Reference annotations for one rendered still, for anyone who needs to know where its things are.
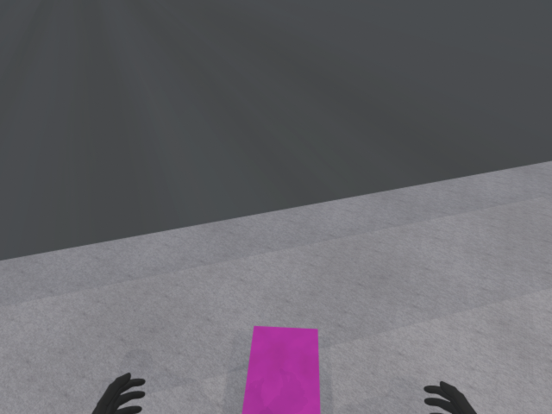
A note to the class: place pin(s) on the carton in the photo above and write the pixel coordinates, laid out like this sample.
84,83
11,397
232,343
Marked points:
283,372

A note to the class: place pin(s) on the robot right hand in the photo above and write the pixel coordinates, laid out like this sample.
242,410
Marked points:
458,403

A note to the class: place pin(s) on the robot left hand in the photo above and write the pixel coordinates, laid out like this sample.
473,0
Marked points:
112,398

